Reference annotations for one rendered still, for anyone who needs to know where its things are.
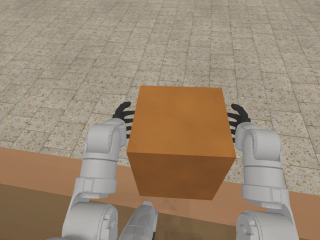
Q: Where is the left robot thigh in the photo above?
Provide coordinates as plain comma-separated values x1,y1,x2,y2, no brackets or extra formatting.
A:
118,205,159,240

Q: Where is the carton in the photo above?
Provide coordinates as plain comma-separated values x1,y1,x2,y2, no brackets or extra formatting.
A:
126,85,237,201

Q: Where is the robot left forearm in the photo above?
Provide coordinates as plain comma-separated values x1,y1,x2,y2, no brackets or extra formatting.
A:
61,118,127,237

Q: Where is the left robot shin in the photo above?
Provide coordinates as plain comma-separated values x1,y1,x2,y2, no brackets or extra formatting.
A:
142,201,154,238

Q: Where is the right robot upper arm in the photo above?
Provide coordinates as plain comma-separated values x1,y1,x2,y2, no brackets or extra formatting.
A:
236,210,299,240

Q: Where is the robot right hand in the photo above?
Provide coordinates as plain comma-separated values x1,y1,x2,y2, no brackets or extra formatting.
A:
227,103,251,143

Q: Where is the robot left hand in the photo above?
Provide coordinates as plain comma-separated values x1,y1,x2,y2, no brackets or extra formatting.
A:
112,101,135,139

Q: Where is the robot right forearm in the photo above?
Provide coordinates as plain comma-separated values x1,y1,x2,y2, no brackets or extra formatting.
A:
234,122,299,240

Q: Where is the left robot upper arm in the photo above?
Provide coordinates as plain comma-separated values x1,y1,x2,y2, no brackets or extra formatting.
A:
46,201,118,240

